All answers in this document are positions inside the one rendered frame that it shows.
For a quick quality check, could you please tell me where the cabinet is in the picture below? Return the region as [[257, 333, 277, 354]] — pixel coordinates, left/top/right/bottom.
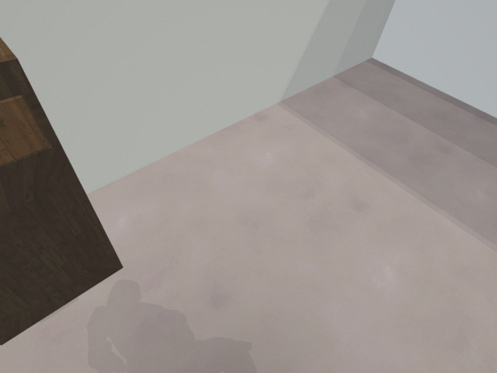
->
[[0, 37, 123, 345]]

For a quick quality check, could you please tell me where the drawer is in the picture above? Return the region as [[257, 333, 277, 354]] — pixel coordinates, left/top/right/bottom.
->
[[0, 95, 50, 165]]

